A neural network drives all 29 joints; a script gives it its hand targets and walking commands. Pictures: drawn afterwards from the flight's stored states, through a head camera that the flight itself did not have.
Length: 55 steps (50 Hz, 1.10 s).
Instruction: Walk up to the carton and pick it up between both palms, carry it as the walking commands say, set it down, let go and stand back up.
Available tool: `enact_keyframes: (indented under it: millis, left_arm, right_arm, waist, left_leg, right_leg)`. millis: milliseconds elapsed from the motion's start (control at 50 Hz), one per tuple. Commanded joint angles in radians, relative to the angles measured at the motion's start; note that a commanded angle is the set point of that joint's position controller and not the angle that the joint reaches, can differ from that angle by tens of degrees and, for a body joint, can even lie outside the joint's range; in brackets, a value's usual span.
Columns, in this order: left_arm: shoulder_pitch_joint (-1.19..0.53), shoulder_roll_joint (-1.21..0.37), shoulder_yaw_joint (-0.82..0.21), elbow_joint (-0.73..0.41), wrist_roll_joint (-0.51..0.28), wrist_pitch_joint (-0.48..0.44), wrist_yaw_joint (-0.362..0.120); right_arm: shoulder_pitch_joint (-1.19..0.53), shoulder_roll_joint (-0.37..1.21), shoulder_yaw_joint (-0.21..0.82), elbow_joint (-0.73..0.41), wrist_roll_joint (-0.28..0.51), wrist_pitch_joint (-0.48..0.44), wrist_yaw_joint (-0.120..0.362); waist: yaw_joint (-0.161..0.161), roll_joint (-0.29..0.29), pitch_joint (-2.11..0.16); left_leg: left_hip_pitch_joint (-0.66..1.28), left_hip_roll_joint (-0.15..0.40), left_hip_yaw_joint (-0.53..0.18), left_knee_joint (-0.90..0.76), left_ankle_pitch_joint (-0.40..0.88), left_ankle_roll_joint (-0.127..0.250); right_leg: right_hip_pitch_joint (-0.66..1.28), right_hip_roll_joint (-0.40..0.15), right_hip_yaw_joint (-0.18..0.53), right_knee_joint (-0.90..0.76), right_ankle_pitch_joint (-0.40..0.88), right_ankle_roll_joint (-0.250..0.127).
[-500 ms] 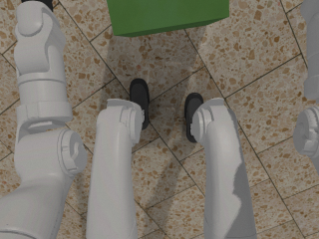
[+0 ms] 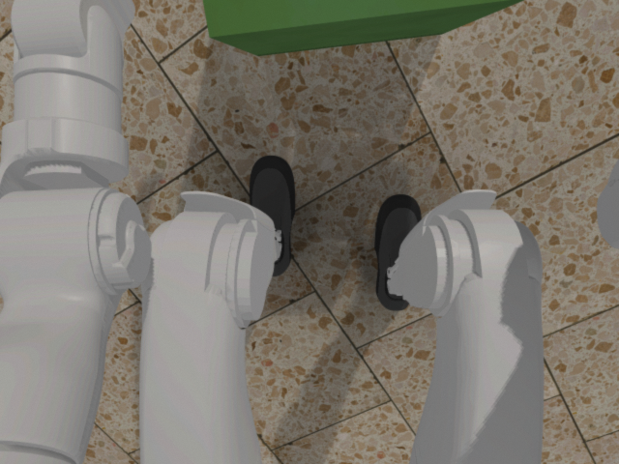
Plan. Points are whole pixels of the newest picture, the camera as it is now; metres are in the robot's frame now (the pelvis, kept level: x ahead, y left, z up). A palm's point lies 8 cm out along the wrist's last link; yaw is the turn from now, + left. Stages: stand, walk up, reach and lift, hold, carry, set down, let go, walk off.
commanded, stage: reach and lift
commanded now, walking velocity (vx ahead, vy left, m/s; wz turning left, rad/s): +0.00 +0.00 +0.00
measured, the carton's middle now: out of the picture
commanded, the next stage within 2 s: none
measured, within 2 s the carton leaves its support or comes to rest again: neither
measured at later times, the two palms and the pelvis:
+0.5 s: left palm out of the picture +0.55 +0.22 -0.22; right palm out of the picture +0.58 -0.20 -0.24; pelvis +0.01 -0.01 -0.05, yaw +1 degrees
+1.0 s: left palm out of the picture +0.56 +0.21 -0.22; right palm out of the picture +0.58 -0.18 -0.24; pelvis +0.02 -0.01 -0.05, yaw +1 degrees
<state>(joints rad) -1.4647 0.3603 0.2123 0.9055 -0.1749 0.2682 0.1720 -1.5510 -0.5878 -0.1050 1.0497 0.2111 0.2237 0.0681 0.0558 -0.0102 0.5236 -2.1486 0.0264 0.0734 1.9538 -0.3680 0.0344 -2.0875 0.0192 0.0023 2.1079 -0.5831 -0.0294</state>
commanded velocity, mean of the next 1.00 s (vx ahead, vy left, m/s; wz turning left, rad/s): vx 0.00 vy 0.00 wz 0.00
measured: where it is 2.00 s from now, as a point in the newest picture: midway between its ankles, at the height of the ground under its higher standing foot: (334, 254)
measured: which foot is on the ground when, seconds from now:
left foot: down 0.00-1.00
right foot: down 0.00-1.00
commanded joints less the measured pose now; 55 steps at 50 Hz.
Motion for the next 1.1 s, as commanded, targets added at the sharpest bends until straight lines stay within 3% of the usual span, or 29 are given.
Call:
enact_keyframes:
  millis: [0,100,180,200,260,360,440,560,580,840,960,1080]
  left_arm:
    - [-0.212,0.058,-0.012,-0.067,-0.086,-0.126,-0.021]
    - [-0.156,0.038,-0.046,0.031,-0.152,-0.159,-0.066]
    - [-0.148,0.072,-0.035,0.031,-0.177,-0.196,-0.071]
    - [-0.17,0.074,-0.048,-0.016,-0.19,-0.203,-0.072]
    - [-0.163,0.063,-0.082,0.068,-0.213,-0.211,-0.082]
    - [-0.171,0.049,-0.112,0.11,-0.229,-0.214,-0.08]
    - [-0.179,0.049,-0.119,0.153,-0.228,-0.21,-0.071]
    - [-0.226,0.021,-0.16,0.08,-0.25,-0.223,-0.061]
    - [-0.242,0.025,-0.158,0.07,-0.25,-0.227,-0.059]
    - [-0.257,-0.042,-0.171,0.14,-0.255,-0.224,-0.05]
    - [-0.268,-0.1,-0.187,0.159,-0.251,-0.23,-0.056]
    - [-0.264,-0.145,-0.16,0.207,-0.226,-0.239,-0.058]
  right_arm:
    - [-0.332,-0.173,0.051,-0.098,-0.004,-0.103,-0.041]
    - [-0.268,-0.108,0.075,-0.095,-0.043,-0.128,-0.088]
    - [-0.222,-0.082,0.092,-0.069,-0.058,-0.143,-0.117]
    - [-0.226,-0.07,0.106,-0.106,-0.051,-0.144,-0.122]
    - [-0.214,-0.051,0.122,-0.036,-0.04,-0.146,-0.123]
    - [-0.252,-0.091,0.108,-0.075,-0.052,-0.157,-0.12]
    - [-0.288,-0.079,0.129,-0.069,-0.042,-0.157,-0.111]
    - [-0.281,-0.028,0.178,-0.041,-0.009,-0.152,-0.097]
    - [-0.297,-0.014,0.196,-0.042,0.001,-0.151,-0.096]
    - [-0.332,-0.016,0.158,-0.043,-0.03,-0.162,-0.122]
    - [-0.363,0.063,0.218,-0.05,-0.016,-0.167,-0.116]
    - [-0.399,0.134,0.258,-0.065,0.008,-0.172,-0.107]
  waist:
    - [-0.016,-0.085,-1.687]
    - [-0.068,-0.124,-1.594]
    - [-0.059,-0.146,-1.583]
    - [-0.06,-0.15,-1.634]
    - [-0.063,-0.136,-1.523]
    - [-0.076,-0.159,-1.471]
    - [-0.052,-0.179,-1.418]
    - [-0.045,-0.165,-1.456]
    - [-0.033,-0.168,-1.457]
    - [-0.08,-0.156,-1.426]
    - [-0.063,-0.165,-1.414]
    - [-0.021,-0.184,-1.409]
  left_leg:
    - [0.934,-0.056,-0.076,0.072,0.234,-0.034]
    - [0.712,-0.048,-0.061,0.135,0.233,-0.048]
    - [0.62,-0.038,-0.057,0.178,0.266,-0.052]
    - [0.637,-0.037,-0.059,0.181,0.288,-0.053]
    - [0.569,-0.024,-0.062,0.2,0.251,-0.054]
    - [0.549,-0.025,-0.059,0.193,0.216,-0.059]
    - [0.519,-0.022,-0.062,0.187,0.168,-0.054]
    - [0.568,-0.023,-0.064,0.188,0.21,-0.056]
    - [0.561,-0.023,-0.059,0.189,0.202,-0.055]
    - [0.552,-0.042,-0.063,0.176,0.183,-0.057]
    - [0.56,-0.049,-0.063,0.177,0.189,-0.055]
    - [0.559,-0.053,-0.058,0.176,0.191,-0.044]
  right_leg:
    - [0.382,-0.041,0.007,-0.159,0.172,0.0]
    - [0.492,-0.04,0.035,-0.127,0.268,0.009]
    - [0.55,-0.037,0.066,-0.093,0.352,0.012]
    - [0.586,-0.034,0.065,-0.092,0.385,0.012]
    - [0.523,-0.035,0.067,-0.071,0.355,0.01]
    - [0.497,-0.033,0.048,-0.071,0.312,0.003]
    - [0.478,-0.036,0.048,-0.081,0.27,0.004]
    - [0.482,-0.032,0.053,-0.085,0.294,0.003]
    - [0.488,-0.033,0.057,-0.091,0.29,0.004]
    - [0.481,-0.02,0.052,-0.111,0.279,-0.001]
    - [0.475,-0.013,0.052,-0.116,0.274,0.001]
    - [0.492,-0.006,0.057,-0.117,0.275,0.005]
